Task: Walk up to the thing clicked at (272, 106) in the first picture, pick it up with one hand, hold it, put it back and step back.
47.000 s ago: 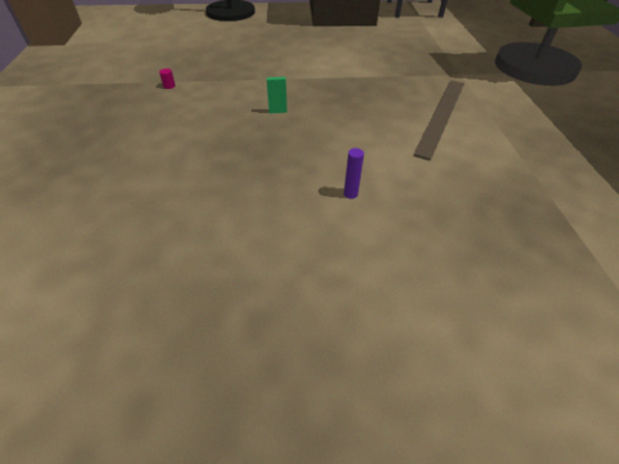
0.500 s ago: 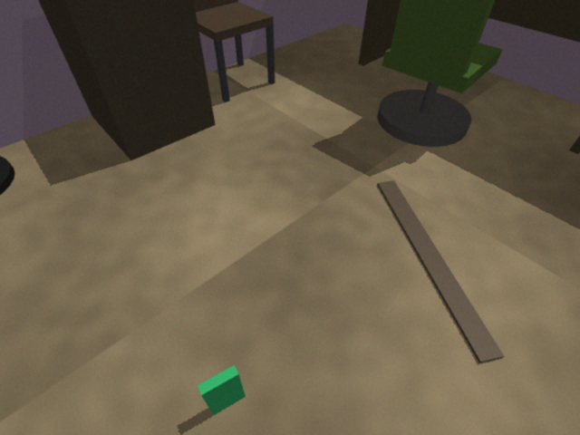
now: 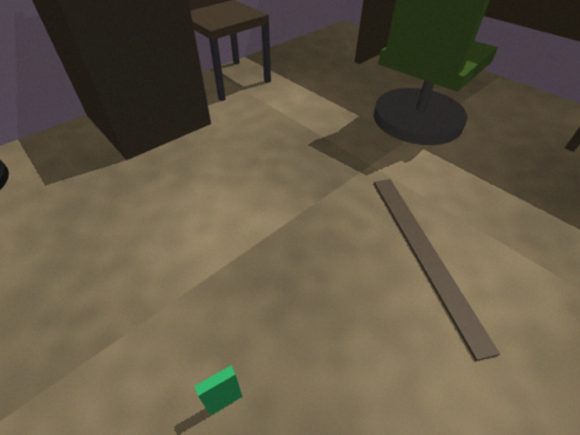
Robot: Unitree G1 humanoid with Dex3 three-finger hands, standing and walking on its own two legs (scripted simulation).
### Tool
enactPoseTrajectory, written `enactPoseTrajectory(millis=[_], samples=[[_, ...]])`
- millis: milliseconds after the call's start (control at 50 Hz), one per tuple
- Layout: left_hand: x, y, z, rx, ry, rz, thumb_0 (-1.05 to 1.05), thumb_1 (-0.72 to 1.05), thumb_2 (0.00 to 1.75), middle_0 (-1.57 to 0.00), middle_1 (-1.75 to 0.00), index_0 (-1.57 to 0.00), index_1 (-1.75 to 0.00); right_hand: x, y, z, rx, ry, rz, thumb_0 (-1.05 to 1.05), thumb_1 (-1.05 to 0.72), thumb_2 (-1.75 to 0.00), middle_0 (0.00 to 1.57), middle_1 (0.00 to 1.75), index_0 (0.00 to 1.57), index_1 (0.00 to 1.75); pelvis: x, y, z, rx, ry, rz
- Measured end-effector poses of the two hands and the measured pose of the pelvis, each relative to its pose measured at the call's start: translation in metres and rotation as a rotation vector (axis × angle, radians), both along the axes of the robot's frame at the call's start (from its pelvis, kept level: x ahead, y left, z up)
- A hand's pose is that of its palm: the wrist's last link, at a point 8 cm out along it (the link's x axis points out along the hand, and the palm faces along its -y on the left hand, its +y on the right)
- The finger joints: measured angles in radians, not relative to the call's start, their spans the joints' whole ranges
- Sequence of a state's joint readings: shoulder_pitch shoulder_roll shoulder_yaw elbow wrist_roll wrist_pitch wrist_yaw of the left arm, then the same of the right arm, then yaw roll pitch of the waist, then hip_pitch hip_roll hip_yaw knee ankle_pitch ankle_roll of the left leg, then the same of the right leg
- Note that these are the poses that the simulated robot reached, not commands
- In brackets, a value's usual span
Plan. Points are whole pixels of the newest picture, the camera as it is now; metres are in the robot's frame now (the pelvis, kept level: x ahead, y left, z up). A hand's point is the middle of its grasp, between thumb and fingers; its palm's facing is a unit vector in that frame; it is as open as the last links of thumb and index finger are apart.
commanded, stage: stand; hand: left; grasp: from the side
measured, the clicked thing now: (220, 391) +0.38 +0.21 -0.67
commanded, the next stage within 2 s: step back in 0.08 s
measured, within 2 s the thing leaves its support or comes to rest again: neither
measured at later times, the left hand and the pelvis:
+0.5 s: hand out of the picture +0.07 +0.29 -0.18, palm faces -0.07 -0.92 -0.38, open 7.3 cm; pelvis -0.06 +0.03 -0.03, yaw +0 degrees
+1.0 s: hand out of the picture +0.00 +0.30 -0.16, palm faces -0.10 -0.91 -0.40, open 7.3 cm; pelvis -0.13 +0.05 -0.03, yaw -3 degrees
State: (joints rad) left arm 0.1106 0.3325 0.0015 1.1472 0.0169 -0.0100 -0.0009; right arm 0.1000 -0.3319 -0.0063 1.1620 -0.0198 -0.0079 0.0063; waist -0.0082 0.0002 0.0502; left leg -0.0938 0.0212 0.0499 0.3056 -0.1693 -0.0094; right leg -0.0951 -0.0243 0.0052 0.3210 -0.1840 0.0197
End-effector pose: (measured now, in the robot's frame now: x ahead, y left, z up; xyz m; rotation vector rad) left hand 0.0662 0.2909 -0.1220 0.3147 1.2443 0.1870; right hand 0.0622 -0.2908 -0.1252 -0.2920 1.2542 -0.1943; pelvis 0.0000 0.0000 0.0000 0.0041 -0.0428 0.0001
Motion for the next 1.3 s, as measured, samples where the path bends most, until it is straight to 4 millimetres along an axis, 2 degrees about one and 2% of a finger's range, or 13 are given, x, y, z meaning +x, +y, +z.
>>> enactPoseTrajectory(millis=[120, 280, 380, 480, 540, 620, 680, 760, 900, 960, 1120, 1220, 1300], samples=[[-0.002, 0.0, -0.001, 0.001, 0.0, 0.009, 0.0, 0.91, 0.9, -0.2, -0.3, -0.21, -0.3, -0.003, -0.003, -0.002, 0.002, 0.011, -0.006, 0.0, -0.9, -0.89, 0.21, 0.3, 0.2, 0.3, -0.003, -0.002, -0.001, -0.001, 0.01, 0.001], [-0.006, 0.013, -0.006, 0.049, -0.006, -0.006, 0.0, 0.91, 0.9, -0.2, -0.3, -0.21, -0.3, -0.009, -0.022, -0.006, -0.032, 0.008, -0.014, 0.0, -0.9, -0.89, 0.21, 0.3, 0.2, 0.3, -0.028, -0.006, -0.012, -0.002, 0.025, 0.0], [-0.011, 0.02, -0.009, 0.057, -0.026, -0.035, 0.0, 0.91, 0.9, -0.21, -0.3, -0.21, -0.3, -0.018, -0.028, -0.009, -0.065, 0.003, -0.014, 0.0, -0.91, -0.89, 0.21, 0.3, 0.2, 0.3, -0.044, 0.002, -0.02, -0.004, 0.022, -0.004], [-0.007, 0.036, -0.017, 0.048, -0.063, -0.068, 0.0, 0.9, 0.9, -0.21, -0.3, -0.21, -0.3, -0.044, -0.013, -0.002, -0.088, 0.014, -0.016, 0.0, -0.91, -0.89, 0.2, 0.3, 0.2, 0.3, -0.059, 0.021, -0.023, 0.0, 0.045, -0.002], [0.001, 0.05, -0.03, 0.027, -0.111, -0.07, 0.0, 0.9, 0.9, -0.21, -0.3, -0.21, -0.3, -0.068, 0.0, -0.002, -0.125, 0.035, -0.006, 0.0, -0.91, -0.89, 0.21, 0.3, 0.2, 0.3, -0.069, 0.035, -0.033, -0.012, 0.053, 0.008], [0.001, 0.054, -0.033, 0.011, -0.126, -0.075, 0.0, 0.91, 0.9, -0.2, -0.3, -0.21, -0.3, -0.102, 0.021, 0.004, -0.129, 0.081, -0.022, 0.0, -0.91, -0.89, 0.21, 0.3, 0.2, 0.3, -0.082, 0.046, -0.027, -0.011, 0.03, -0.01], [-0.007, 0.052, -0.029, -0.007, -0.107, -0.086, 0.0, 0.91, 0.9, -0.2, -0.3, -0.21, -0.3, -0.122, 0.031, 0.01, -0.129, 0.096, -0.043, 0.0, -0.9, -0.89, 0.21, 0.3, 0.2, 0.3, -0.088, 0.052, -0.02, -0.02, 0.034, -0.008], [-0.024, 0.052, -0.023, -0.008, -0.088, -0.107, 0.0, 0.91, 0.9, -0.2, -0.3, -0.21, -0.3, -0.134, 0.038, 0.006, -0.121, 0.078, -0.069, 0.0, -0.9, -0.89, 0.21, 0.3, 0.2, 0.3, -0.098, 0.058, -0.018, -0.009, 0.028, -0.028], [-0.053, 0.057, -0.017, 0.047, -0.058, -0.124, 0.0, 0.91, 0.9, -0.21, -0.3, -0.21, -0.3, -0.131, 0.039, -0.017, -0.066, -0.024, -0.082, 0.0, -0.9, -0.89, 0.21, 0.3, 0.2, 0.3, -0.115, 0.055, -0.028, 0.024, 0.011, -0.069], [-0.065, 0.053, -0.008, 0.062, -0.066, -0.115, 0.0, 0.91, 0.9, -0.2, -0.3, -0.21, -0.3, -0.129, 0.037, -0.023, -0.038, -0.05, -0.081, 0.0, -0.9, -0.89, 0.21, 0.3, 0.2, 0.3, -0.124, 0.051, -0.027, -0.017, -0.008, -0.057], [-0.092, 0.049, 0.012, 0.065, -0.156, -0.077, 0.0, 0.91, 0.9, -0.21, -0.3, -0.21, -0.3, -0.131, 0.031, -0.006, -0.033, -0.084, 0.003, 0.0, -0.9, -0.89, 0.21, 0.3, 0.2, 0.3, -0.158, 0.042, -0.015, 0.043, 0.01, -0.053], [-0.11, 0.048, 0.011, 0.044, -0.187, -0.089, 0.0, 0.9, 0.9, -0.21, -0.3, -0.21, -0.3, -0.152, 0.023, -0.001, -0.088, -0.083, 0.033, 0.0, -0.9, -0.89, 0.21, 0.3, 0.2, 0.3, -0.183, 0.05, -0.017, 0.025, 0.022, -0.034], [-0.132, 0.058, -0.002, 0.019, -0.206, -0.086, 0.0, 0.9, 0.9, -0.21, -0.3, -0.21, -0.3, -0.179, 0.027, -0.001, -0.126, -0.069, 0.05, 0.0, -0.9, -0.89, 0.21, 0.3, 0.2, 0.3, -0.206, 0.06, -0.027, -0.001, 0.011, -0.004]])
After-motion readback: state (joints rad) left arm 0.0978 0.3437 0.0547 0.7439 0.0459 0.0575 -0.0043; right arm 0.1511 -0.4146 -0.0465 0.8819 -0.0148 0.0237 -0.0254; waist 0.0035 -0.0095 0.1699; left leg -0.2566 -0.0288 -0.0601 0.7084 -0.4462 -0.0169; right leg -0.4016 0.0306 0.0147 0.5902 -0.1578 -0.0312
